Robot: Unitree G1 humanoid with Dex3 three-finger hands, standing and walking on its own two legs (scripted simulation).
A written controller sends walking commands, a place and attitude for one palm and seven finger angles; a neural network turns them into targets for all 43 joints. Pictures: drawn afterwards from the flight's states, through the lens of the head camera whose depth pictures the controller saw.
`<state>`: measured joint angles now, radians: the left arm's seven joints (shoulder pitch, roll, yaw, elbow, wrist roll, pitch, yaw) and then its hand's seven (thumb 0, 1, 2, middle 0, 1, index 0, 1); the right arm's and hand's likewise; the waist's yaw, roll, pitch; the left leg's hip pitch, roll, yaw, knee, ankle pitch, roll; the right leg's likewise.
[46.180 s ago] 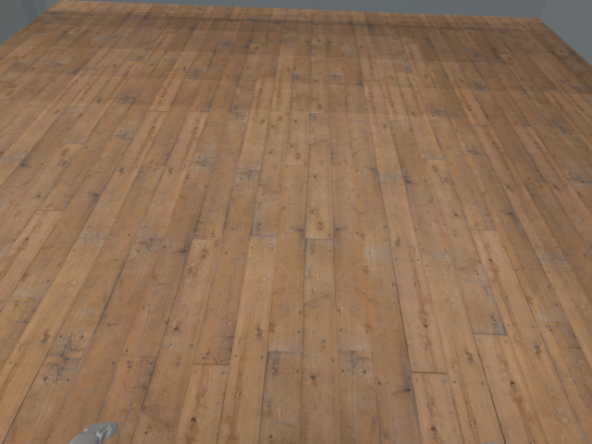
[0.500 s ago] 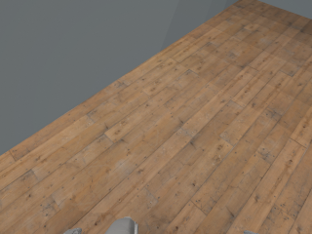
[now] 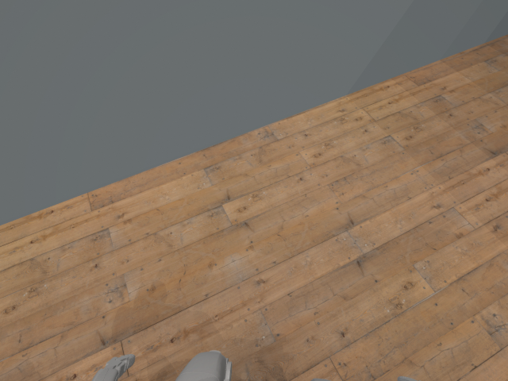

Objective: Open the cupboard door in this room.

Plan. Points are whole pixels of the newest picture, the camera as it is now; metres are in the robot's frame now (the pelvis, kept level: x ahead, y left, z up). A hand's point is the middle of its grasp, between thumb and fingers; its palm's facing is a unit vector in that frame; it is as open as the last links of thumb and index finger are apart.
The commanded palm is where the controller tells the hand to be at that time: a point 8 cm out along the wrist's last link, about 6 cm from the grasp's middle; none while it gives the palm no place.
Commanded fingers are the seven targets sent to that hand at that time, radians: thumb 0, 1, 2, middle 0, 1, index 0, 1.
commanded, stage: turn to face it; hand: left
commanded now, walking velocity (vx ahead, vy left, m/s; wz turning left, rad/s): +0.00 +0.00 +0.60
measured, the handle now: out of the picture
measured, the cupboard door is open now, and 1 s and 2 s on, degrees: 47 47 47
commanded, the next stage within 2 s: take the last steps up to it in 2.00 s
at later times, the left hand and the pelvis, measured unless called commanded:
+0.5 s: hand out of the picture +0.07 +0.21 -0.15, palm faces +0.31 -0.90 -0.30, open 7.4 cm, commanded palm none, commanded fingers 0.00 0.90 0.90 -0.20 -0.30 -0.20 -0.30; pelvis +0.02 -0.03 +0.00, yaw +18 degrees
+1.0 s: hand out of the picture +0.01 +0.20 -0.15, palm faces +0.59 -0.76 -0.27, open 7.4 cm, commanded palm none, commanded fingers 0.00 0.90 0.90 -0.20 -0.30 -0.20 -0.30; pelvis +0.05 -0.04 +0.00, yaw +37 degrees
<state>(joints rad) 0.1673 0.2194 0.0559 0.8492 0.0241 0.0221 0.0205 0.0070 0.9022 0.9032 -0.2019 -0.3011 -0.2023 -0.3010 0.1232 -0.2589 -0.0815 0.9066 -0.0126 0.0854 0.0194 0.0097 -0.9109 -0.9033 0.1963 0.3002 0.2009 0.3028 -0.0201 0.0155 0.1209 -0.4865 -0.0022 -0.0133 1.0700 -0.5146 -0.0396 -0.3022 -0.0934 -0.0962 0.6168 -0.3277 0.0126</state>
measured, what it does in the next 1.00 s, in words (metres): steps on the spot, turning left: left foot, then right foot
